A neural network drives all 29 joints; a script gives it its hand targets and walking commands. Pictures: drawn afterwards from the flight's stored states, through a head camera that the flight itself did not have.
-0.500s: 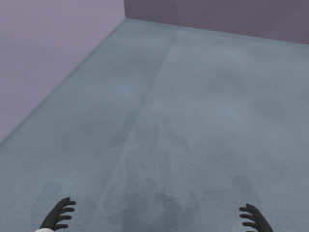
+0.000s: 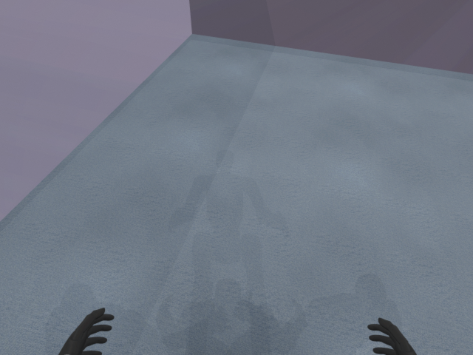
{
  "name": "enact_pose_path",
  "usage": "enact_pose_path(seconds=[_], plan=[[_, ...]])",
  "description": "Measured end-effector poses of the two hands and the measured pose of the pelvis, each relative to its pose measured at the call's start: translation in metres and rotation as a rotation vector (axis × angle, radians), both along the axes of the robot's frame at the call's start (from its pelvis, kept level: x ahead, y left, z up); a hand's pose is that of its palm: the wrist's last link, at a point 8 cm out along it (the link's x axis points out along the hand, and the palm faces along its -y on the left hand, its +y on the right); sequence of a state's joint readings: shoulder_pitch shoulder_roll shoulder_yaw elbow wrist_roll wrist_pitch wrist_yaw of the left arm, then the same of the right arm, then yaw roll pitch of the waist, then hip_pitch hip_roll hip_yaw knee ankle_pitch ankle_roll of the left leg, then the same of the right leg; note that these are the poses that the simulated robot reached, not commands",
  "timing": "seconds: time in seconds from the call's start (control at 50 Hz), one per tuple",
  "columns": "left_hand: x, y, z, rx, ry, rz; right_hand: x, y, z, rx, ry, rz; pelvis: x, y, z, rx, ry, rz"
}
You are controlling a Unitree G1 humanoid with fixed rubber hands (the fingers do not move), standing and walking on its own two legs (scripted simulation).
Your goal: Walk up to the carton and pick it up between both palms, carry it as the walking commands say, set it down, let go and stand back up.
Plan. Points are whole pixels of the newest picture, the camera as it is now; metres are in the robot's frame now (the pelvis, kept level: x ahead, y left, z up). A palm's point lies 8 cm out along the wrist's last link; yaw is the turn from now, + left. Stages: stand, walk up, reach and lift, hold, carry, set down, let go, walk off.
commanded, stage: stand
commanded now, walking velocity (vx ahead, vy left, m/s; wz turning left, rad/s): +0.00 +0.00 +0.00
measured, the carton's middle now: out of the picture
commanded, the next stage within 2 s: walk up in 0.48 s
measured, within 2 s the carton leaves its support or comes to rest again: neither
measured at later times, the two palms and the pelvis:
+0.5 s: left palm out of the picture +0.12 +0.28 -0.09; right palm out of the picture +0.12 -0.29 -0.08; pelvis -0.01 +0.00 +0.00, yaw +0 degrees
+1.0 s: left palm out of the picture +0.11 +0.24 -0.10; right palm out of the picture +0.06 -0.28 -0.11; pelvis -0.03 -0.02 +0.00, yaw -10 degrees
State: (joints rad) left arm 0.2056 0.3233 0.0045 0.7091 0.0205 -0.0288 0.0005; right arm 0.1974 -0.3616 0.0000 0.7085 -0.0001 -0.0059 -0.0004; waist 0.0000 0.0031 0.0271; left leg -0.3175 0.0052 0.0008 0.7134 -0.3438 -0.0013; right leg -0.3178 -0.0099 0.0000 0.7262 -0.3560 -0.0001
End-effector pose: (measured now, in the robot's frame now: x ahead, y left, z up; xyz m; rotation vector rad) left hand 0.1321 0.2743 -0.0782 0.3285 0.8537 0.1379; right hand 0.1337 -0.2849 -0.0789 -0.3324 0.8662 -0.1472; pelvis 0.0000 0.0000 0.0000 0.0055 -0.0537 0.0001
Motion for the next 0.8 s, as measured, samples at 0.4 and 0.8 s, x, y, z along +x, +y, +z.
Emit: enact_pose_path(seconds=[0.4,0.8], plan=[[-0.011,0.001,-0.005,-0.008,0.025,0.004,-0.013,-0.002,-0.003,-0.005,0.029,-0.014,-0.006,0.001,0.000,-0.005,-0.004,-0.003],[-0.029,0.003,-0.018,-0.023,0.132,0.017,-0.020,0.011,-0.010,0.020,0.080,-0.038,-0.011,0.003,0.001,-0.010,-0.009,-0.009]])
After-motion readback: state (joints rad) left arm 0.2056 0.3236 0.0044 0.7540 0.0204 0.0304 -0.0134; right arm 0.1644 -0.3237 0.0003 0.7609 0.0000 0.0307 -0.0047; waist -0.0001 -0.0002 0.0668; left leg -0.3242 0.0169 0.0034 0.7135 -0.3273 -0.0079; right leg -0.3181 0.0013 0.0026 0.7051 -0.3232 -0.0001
